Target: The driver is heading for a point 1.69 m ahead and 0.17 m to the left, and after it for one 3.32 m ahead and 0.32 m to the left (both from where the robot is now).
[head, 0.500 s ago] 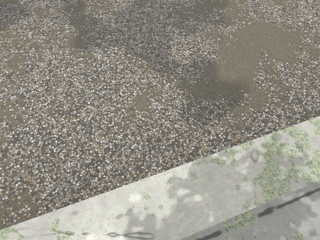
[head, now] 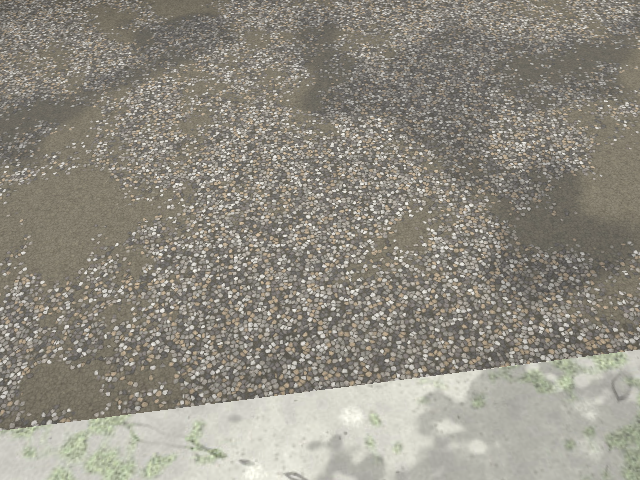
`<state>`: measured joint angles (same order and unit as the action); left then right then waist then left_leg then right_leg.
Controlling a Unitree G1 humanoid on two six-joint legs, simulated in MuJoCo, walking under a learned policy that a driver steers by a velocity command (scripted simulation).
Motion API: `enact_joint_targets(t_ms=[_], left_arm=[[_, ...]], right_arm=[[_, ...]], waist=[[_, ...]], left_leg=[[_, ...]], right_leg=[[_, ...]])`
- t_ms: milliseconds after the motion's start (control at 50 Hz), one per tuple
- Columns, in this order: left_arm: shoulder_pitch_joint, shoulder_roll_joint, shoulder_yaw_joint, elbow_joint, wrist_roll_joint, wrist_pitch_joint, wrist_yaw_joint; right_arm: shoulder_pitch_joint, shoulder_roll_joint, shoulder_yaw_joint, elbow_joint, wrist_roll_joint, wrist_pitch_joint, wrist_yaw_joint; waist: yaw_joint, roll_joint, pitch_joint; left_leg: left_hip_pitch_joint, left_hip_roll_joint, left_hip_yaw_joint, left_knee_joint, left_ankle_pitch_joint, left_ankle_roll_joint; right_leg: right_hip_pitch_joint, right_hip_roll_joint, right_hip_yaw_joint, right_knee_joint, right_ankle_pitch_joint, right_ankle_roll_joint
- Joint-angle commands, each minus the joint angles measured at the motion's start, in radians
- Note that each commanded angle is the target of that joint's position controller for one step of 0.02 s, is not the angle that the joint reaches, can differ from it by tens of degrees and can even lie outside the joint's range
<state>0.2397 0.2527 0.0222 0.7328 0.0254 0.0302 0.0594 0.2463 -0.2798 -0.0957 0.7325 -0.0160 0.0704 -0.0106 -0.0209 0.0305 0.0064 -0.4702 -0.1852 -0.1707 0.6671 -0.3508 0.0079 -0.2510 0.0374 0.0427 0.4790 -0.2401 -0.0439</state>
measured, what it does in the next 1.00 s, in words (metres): steps on the spot, turning left: left foot, then right foot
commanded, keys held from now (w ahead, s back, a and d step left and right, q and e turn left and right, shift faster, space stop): q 0.28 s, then no key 0.72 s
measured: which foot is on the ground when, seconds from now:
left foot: up 0.00-0.36, down 0.38-1.00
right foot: down 0.00-0.38, up 0.40-0.72, down 0.74-1.00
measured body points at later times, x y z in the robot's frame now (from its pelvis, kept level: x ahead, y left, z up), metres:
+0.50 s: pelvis -0.03 +0.01 +0.00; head -0.03 +0.04 +0.45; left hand -0.03 +0.29 -0.14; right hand +0.17 -0.19 -0.10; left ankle -0.08 +0.08 -0.74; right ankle -0.02 -0.11 -0.70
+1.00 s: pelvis -0.05 -0.01 +0.00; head -0.04 -0.02 +0.45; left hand -0.05 +0.24 -0.13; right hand +0.08 -0.23 -0.14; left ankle -0.08 +0.08 -0.74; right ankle -0.02 -0.11 -0.74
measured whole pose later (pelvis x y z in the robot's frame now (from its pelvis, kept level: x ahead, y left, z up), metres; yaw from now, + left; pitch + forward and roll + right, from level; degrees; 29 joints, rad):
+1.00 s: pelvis -0.05 -0.01 +0.00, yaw +16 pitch -1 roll +0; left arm 0.29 0.21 0.01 0.85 0.02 0.00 0.02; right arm 0.28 -0.22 0.00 0.89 -0.01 0.01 -0.02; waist 0.00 0.01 0.02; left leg -0.16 -0.04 -0.03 0.41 -0.23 0.03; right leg -0.17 0.02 -0.01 0.42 -0.23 -0.02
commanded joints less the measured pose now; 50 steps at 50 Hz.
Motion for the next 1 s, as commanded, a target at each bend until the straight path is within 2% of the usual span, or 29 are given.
enact_joint_targets(t_ms=[20, 60, 100, 160, 200, 260, 320, 340, 360, 380, 400, 420, 440, 460, 480, 500, 520, 560, 600, 660, 700, 720, 740, 760, 780, 800, 820, 900, 1000], left_arm=[[-0.119, 0.11, 0.022, -0.117, 0.012, -0.016, 0.001], [-0.13, 0.096, 0.016, -0.144, 0.008, -0.015, 0.002], [-0.057, 0.104, 0.019, -0.143, 0.009, -0.012, 0.002], [0.047, 0.146, 0.04, -0.124, 0.002, -0.006, 0.003], [0.077, 0.159, 0.052, -0.106, 0.007, -0.007, -0.009], [0.05, 0.165, 0.059, -0.115, 0.011, -0.009, -0.024], [0.051, 0.18, 0.066, -0.106, 0.01, -0.008, -0.033], [0.039, 0.185, 0.067, -0.103, 0.003, -0.006, -0.034], [0.021, 0.186, 0.067, -0.099, -0.007, -0.003, -0.036], [0.054, 0.173, 0.066, -0.088, -0.008, -0.003, -0.039], [0.112, 0.074, 0.041, -0.117, 0.01, 0.001, -0.05], [-0.003, 0.077, 0.033, -0.15, -0.008, 0.021, -0.034], [-0.013, 0.11, 0.04, -0.138, -0.013, 0.033, -0.03], [0.0, 0.107, 0.044, -0.117, -0.014, 0.032, -0.034], [0.022, 0.116, 0.048, -0.093, -0.013, 0.028, -0.038], [0.036, 0.13, 0.054, -0.079, 0.002, 0.027, -0.042], [0.067, 0.125, 0.053, -0.058, 0.003, 0.024, -0.046], [0.082, 0.098, 0.044, -0.041, -0.006, 0.025, -0.051], [0.061, 0.071, 0.033, -0.038, -0.007, 0.027, -0.05], [0.052, 0.065, 0.029, -0.032, -0.007, 0.029, -0.043], [0.077, 0.056, 0.025, -0.018, -0.011, 0.021, -0.036], [0.103, 0.041, 0.018, -0.006, -0.008, 0.012, -0.034], [0.118, 0.059, 0.017, 0.002, 0.001, -0.003, -0.031], [0.133, 0.102, 0.018, 0.002, 0.011, -0.019, -0.029], [0.064, 0.142, 0.029, 0.015, -0.011, -0.021, -0.034], [0.033, 0.088, 0.017, 0.005, -0.009, -0.025, -0.044], [0.042, 0.078, 0.015, 0.013, -0.007, -0.028, -0.047], [0.088, 0.074, 0.016, 0.054, -0.013, -0.034, -0.035], [0.086, 0.062, 0.014, 0.093, -0.008, -0.037, -0.033]], right_arm=[[0.06, -0.124, -0.038, -0.037, -0.018, -0.012, -0.002], [0.104, -0.115, -0.033, -0.013, -0.013, 0.002, 0.006], [0.043, -0.11, -0.024, -0.037, -0.005, 0.008, 0.011], [-0.027, -0.076, -0.003, -0.072, 0.005, 0.018, 0.016], [-0.041, -0.068, 0.008, -0.095, 0.018, 0.019, 0.034], [-0.059, -0.058, 0.018, -0.122, 0.023, 0.018, 0.046], [-0.056, -0.057, 0.023, -0.141, 0.027, 0.009, 0.043], [-0.029, -0.046, 0.027, -0.135, 0.026, 0.001, 0.039], [0.013, -0.035, 0.033, -0.122, 0.019, -0.011, 0.033], [0.036, -0.068, 0.031, -0.115, 0.004, -0.025, 0.022], [0.052, -0.162, 0.02, -0.132, -0.004, -0.039, 0.016], [0.068, -0.197, 0.013, -0.125, 0.005, -0.045, 0.014], [0.05, -0.128, 0.034, -0.113, 0.004, -0.048, 0.01], [-0.003, -0.084, 0.051, -0.112, 0.002, -0.047, 0.005], [-0.054, -0.071, 0.058, -0.117, -0.004, -0.042, -0.001], [-0.063, -0.079, 0.058, -0.115, 0.002, -0.045, -0.01], [-0.062, -0.072, 0.062, -0.109, 0.003, -0.047, -0.012], [-0.05, -0.061, 0.067, -0.097, 0.003, -0.052, -0.013], [-0.041, -0.057, 0.069, -0.083, 0.0, -0.054, -0.011], [-0.029, -0.068, 0.066, -0.06, -0.006, -0.055, -0.009], [-0.044, -0.068, 0.068, -0.049, -0.002, -0.055, -0.011], [-0.06, -0.064, 0.071, -0.044, 0.004, -0.056, -0.013], [-0.046, -0.04, 0.08, -0.038, 0.005, -0.062, -0.015], [-0.019, -0.014, 0.087, -0.036, 0.003, -0.067, -0.014], [0.024, 0.001, 0.084, -0.019, 0.011, -0.059, -0.006], [0.011, -0.034, 0.079, 0.008, 0.005, -0.056, -0.008], [0.002, -0.048, 0.072, 0.024, 0.006, -0.057, -0.008], [0.018, -0.035, 0.073, 0.068, 0.006, -0.07, -0.008], [0.041, -0.026, 0.074, 0.138, 0.008, -0.07, -0.017]], waist=[[-0.058, -0.09, 0.004], [-0.057, -0.164, -0.025], [-0.012, -0.161, -0.025], [0.039, -0.179, -0.041], [0.057, -0.199, -0.052], [0.06, -0.23, -0.05], [0.059, -0.236, -0.06], [0.037, -0.22, -0.064], [0.001, -0.189, -0.065], [-0.004, -0.102, -0.076], [0.033, 0.197, -0.117], [-0.037, 0.257, -0.057], [-0.014, 0.142, -0.017], [0.01, 0.121, 0.011], [0.035, 0.113, 0.017], [0.035, 0.121, 0.012], [0.043, 0.113, -0.02], [0.04, 0.083, -0.042], [0.026, 0.09, -0.022], [0.009, 0.112, -0.003], [0.026, 0.093, -0.005], [0.053, 0.063, -0.009], [0.054, 0.02, -0.029], [0.031, -0.05, -0.047], [-0.031, -0.201, 0.005], [-0.005, -0.151, 0.031], [0.012, -0.119, 0.049], [0.025, -0.074, 0.018], [0.028, -0.034, 0.034]], left_leg=[[-0.039, 0.057, 0.039, 0.43, -0.103, -0.03], [-0.072, 0.062, 0.076, 0.564, -0.065, -0.051], [-0.126, 0.082, 0.11, 0.558, -0.063, -0.08], [-0.164, 0.112, 0.137, 0.449, -0.087, -0.108], [-0.113, 0.13, 0.157, 0.364, -0.108, -0.101], [0.012, 0.145, 0.204, 0.22, -0.149, -0.068], [0.116, 0.131, 0.241, 0.072, -0.152, -0.025], [0.169, 0.126, 0.249, -0.033, -0.09, -0.008], [0.26, 0.123, 0.252, -0.215, 0.061, 0.009], [0.39, 0.171, 0.147, -0.345, 0.176, 0.023], [0.548, 0.478, -0.218, -0.379, 0.419, 0.082], [0.364, 0.577, -0.258, -0.322, 0.798, 0.244], [0.353, 0.529, -0.194, -0.325, 0.778, 0.269], [0.328, 0.472, -0.127, -0.34, 0.665, 0.247], [0.327, 0.412, -0.075, -0.35, 0.603, 0.208], [0.336, 0.385, -0.041, -0.343, 0.657, 0.199], [0.352, 0.365, -0.01, -0.334, 0.7, 0.194], [0.358, 0.355, 0.014, -0.331, 0.667, 0.188], [0.336, 0.344, 0.016, -0.335, 0.557, 0.182], [0.29, 0.355, -0.02, -0.321, 0.464, 0.196], [0.258, 0.356, -0.047, -0.306, 0.409, 0.188], [0.216, 0.347, -0.045, -0.295, 0.371, 0.158], [0.16, 0.332, -0.052, -0.291, 0.286, 0.111], [0.127, 0.281, -0.016, -0.253, 0.17, 0.073], [0.239, 0.202, 0.054, -0.308, 0.106, 0.058], [0.291, 0.21, 0.051, -0.311, 0.137, 0.051], [0.291, 0.217, 0.044, -0.308, 0.166, 0.054], [0.27, 0.238, 0.035, -0.317, 0.208, 0.052], [0.262, 0.238, 0.037, -0.338, 0.197, 0.04]], right_leg=[[-0.055, -0.305, 0.226, -0.215, 0.261, -0.164], [0.017, -0.234, 0.096, -0.168, 0.4, -0.146], [0.105, -0.238, 0.065, -0.132, 0.505, -0.16], [0.249, -0.264, 0.048, -0.073, 0.615, -0.167], [0.252, -0.275, 0.032, -0.067, 0.568, -0.173], [0.172, -0.291, -0.004, -0.06, 0.488, -0.171], [0.127, -0.305, 0.003, -0.028, 0.475, -0.164], [0.111, -0.298, -0.004, 0.0, 0.466, -0.148], [0.064, -0.28, -0.032, 0.047, 0.415, -0.107], [-0.044, -0.256, -0.064, 0.128, 0.26, -0.037], [-0.264, -0.153, -0.157, 0.378, -0.263, 0.05], [-0.288, -0.065, -0.088, 0.439, -0.401, 0.069], [-0.279, -0.088, -0.041, 0.489, -0.362, 0.082], [-0.271, -0.087, -0.03, 0.498, -0.305, 0.083], [-0.26, -0.088, -0.027, 0.482, -0.248, 0.086], [-0.249, -0.079, -0.04, 0.492, -0.204, 0.089], [-0.22, -0.072, -0.042, 0.49, -0.184, 0.092], [-0.179, -0.066, -0.046, 0.443, -0.166, 0.094], [-0.141, -0.062, -0.05, 0.338, -0.161, 0.088], [-0.074, -0.04, -0.061, 0.21, -0.186, 0.068], [-0.002, -0.033, -0.066, 0.08, -0.119, 0.051], [0.087, -0.044, -0.058, -0.053, 0.028, 0.042], [0.187, -0.1, 0.013, -0.112, 0.146, 0.031], [0.238, -0.205, 0.123, -0.146, 0.241, 0.015], [0.055, -0.211, 0.137, -0.135, 0.201, -0.028], [0.008, -0.185, 0.121, -0.154, 0.116, -0.019], [0.007, -0.155, 0.092, -0.153, 0.079, -0.002], [0.08, -0.129, 0.065, -0.144, 0.091, 0.0], [0.082, -0.13, 0.067, -0.156, 0.073, -0.011]])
